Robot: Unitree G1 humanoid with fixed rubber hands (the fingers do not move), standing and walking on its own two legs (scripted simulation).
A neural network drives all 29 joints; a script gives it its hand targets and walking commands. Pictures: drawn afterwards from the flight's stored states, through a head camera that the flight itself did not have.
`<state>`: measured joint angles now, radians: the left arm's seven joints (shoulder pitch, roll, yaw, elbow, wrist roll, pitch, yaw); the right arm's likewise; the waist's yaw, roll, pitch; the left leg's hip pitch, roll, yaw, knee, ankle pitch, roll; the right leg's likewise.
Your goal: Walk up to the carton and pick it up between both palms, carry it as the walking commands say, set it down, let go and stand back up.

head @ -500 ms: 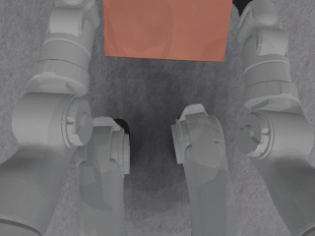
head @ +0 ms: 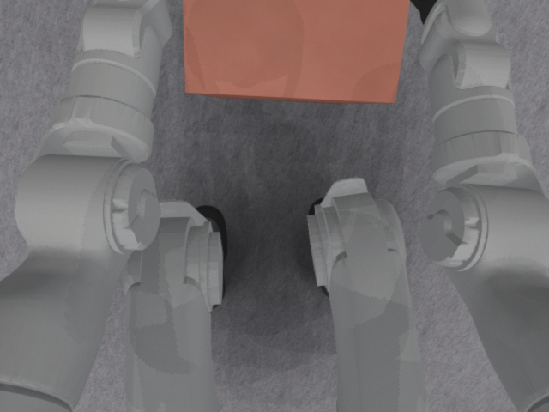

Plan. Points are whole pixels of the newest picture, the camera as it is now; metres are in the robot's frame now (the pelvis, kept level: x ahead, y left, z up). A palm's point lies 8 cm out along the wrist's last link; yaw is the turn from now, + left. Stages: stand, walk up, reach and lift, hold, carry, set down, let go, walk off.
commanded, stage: set down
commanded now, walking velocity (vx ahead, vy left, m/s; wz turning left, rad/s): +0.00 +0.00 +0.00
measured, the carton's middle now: (289, 3) +0.54 -0.06 -0.25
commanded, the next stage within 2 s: none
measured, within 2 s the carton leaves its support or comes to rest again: neither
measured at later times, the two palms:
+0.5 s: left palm out of the picture +0.56 +0.09 -0.17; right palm out of the picture +0.51 -0.22 -0.17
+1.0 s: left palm out of the picture +0.57 +0.11 -0.16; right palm out of the picture +0.52 -0.25 -0.15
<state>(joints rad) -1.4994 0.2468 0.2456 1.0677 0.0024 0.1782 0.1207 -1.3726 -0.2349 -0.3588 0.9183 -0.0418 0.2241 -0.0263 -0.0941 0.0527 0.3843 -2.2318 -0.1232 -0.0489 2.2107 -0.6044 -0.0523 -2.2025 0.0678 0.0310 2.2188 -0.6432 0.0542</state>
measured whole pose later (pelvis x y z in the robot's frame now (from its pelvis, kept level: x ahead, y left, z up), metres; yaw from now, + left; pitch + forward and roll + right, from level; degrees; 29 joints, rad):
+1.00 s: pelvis -0.01 +0.00 +0.00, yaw -1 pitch +37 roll +0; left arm -1.50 0.37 0.06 1.08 -0.16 0.10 0.12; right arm -1.45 -0.36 -0.21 1.09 0.18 0.06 -0.09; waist -0.08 0.00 0.37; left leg -2.25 -0.07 -0.04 2.19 -0.59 -0.05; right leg -2.24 0.05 0.01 2.19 -0.59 0.03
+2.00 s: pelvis +0.03 +0.00 +0.24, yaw -2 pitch +47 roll +0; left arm -1.23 0.26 0.26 0.88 0.04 0.21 0.07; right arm -1.14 -0.26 -0.37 0.82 0.01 0.18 -0.01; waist -0.08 0.02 -0.05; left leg -1.69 -0.06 -0.06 1.27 -0.39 -0.03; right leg -1.70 0.04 0.04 1.27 -0.38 0.02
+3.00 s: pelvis +0.10 +0.00 +0.40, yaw -3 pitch +10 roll +0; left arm 0.05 0.17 0.09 0.50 0.04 0.02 -0.02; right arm 0.10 -0.18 -0.07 0.47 0.00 0.01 0.07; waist -0.03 -0.02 0.03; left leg -0.44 -0.03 -0.06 0.52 -0.26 0.00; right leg -0.46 0.03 0.07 0.53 -0.25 0.00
